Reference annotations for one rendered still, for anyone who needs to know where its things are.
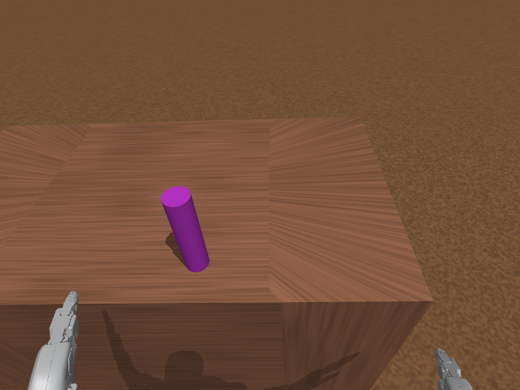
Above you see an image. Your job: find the left robot hand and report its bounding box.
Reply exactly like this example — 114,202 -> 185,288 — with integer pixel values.
28,291 -> 79,390

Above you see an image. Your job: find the can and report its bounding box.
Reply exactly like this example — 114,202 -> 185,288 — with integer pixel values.
161,186 -> 210,272

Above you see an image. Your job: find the right robot hand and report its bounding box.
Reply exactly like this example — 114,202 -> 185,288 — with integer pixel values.
435,349 -> 473,390

